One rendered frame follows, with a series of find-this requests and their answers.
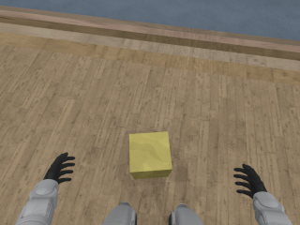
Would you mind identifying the robot right hand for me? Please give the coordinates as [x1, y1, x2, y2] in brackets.
[233, 163, 267, 199]

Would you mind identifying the robot left hand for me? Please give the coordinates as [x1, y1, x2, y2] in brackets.
[43, 152, 75, 185]

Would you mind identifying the carton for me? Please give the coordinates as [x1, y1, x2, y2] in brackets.
[129, 131, 173, 180]

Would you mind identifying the right robot shin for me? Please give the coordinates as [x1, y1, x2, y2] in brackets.
[175, 203, 188, 210]

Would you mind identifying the left robot thigh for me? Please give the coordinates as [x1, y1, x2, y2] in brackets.
[102, 204, 136, 225]

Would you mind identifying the left robot forearm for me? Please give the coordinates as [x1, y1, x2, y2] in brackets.
[15, 179, 59, 225]

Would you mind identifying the right robot forearm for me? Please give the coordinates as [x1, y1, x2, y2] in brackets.
[252, 191, 293, 225]

